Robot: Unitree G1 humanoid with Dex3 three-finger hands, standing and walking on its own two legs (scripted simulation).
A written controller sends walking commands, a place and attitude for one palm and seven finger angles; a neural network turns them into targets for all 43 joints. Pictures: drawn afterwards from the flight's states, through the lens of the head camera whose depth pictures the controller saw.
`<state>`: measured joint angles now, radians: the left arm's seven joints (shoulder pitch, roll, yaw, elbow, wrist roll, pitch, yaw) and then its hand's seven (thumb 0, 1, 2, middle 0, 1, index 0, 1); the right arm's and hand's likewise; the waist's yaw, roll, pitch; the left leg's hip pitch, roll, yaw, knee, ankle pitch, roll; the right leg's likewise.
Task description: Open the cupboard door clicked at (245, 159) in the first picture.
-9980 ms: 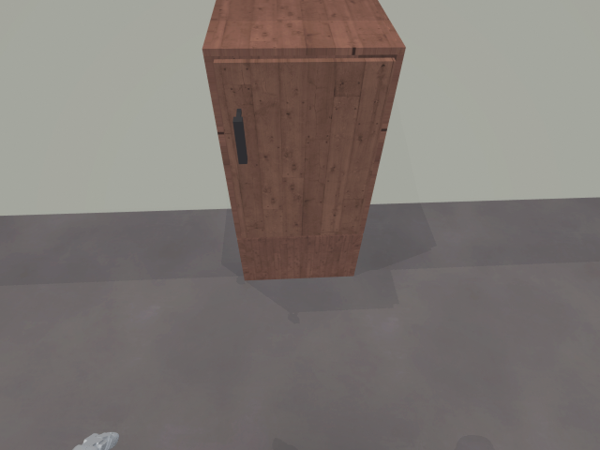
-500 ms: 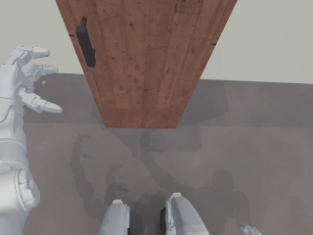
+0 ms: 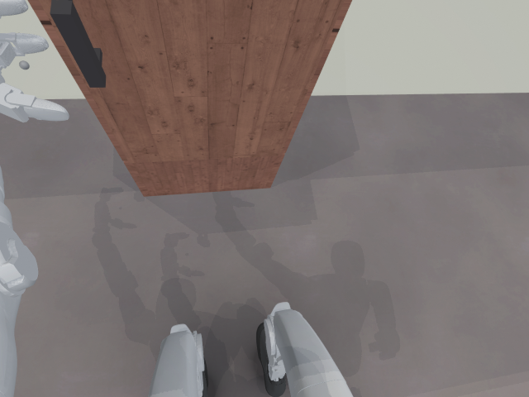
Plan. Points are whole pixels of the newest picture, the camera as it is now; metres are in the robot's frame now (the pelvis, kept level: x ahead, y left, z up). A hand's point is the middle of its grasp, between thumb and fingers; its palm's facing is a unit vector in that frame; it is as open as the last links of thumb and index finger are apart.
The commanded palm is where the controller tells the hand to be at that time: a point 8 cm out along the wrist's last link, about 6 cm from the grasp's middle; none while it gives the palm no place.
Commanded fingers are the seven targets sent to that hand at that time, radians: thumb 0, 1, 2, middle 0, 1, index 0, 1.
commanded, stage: move the hooked fingers beside the handle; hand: left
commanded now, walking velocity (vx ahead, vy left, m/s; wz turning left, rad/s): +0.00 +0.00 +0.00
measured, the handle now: (83, 37) +0.60 +0.18 +0.06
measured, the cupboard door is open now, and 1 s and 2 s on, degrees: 0 0 0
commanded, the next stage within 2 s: slide the fingers in behind the handle in 0.76 s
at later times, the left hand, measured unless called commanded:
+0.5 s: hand (20, 70) +0.55 +0.24 +0.07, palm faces -0.01 -1.00 -0.02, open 14.0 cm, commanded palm +0.53 +0.27 +0.07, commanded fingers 0.00 -0.50 0.30 -0.30 -1.20 -0.30 -1.20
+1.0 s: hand (31, 75) +0.54 +0.23 +0.07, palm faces -0.01 -1.00 -0.02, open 14.0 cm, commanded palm +0.53 +0.26 +0.06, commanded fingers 0.00 -0.50 0.30 -0.30 -1.20 -0.30 -1.20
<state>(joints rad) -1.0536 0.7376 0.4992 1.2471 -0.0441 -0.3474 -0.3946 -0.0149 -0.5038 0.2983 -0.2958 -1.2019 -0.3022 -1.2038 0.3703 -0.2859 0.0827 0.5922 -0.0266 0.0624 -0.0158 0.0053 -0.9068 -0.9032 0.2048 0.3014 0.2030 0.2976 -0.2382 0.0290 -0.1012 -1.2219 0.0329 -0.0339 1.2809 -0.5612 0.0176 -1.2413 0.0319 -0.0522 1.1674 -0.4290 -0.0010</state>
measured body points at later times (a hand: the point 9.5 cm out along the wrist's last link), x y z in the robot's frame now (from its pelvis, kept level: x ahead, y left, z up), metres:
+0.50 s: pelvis +0.02 +0.01 +0.01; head +0.19 +0.04 +0.42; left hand +0.54 +0.30 +0.07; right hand +0.02 -0.26 -0.09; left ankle +0.01 +0.10 -0.62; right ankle +0.06 -0.12 -0.62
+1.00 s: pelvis +0.01 +0.00 +0.01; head +0.19 +0.04 +0.42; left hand +0.54 +0.29 +0.07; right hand +0.02 -0.26 -0.10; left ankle +0.01 +0.10 -0.62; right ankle +0.06 -0.12 -0.62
